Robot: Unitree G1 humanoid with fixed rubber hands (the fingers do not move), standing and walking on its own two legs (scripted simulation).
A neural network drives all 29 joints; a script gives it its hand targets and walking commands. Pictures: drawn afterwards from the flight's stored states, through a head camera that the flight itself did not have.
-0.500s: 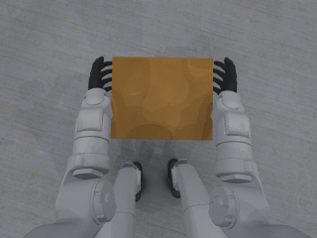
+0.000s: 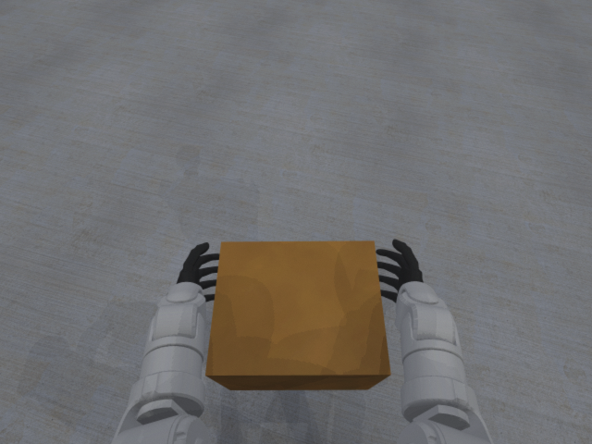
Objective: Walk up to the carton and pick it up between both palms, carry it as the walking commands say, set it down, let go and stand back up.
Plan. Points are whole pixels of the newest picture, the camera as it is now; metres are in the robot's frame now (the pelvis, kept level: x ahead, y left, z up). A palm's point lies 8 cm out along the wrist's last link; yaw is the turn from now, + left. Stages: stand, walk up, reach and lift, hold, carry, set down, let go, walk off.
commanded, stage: reach and lift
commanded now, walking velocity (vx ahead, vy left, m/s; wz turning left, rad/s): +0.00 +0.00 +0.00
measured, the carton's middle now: (298, 319) +0.32 -0.02 -0.07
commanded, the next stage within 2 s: hold in 1.82 s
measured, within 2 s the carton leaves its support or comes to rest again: neither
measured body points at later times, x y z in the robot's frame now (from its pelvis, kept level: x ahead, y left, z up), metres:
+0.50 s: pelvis +0.03 +0.00 +0.02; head -0.02 +0.02 +0.47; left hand +0.33 +0.13 +0.04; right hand +0.31 -0.19 +0.06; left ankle +0.03 +0.11 -0.73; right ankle +0.03 -0.12 -0.73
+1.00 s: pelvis +0.01 +0.00 +0.02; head -0.03 +0.00 +0.46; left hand +0.32 +0.16 +0.05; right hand +0.32 -0.16 +0.06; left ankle +0.03 +0.11 -0.73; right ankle +0.03 -0.12 -0.73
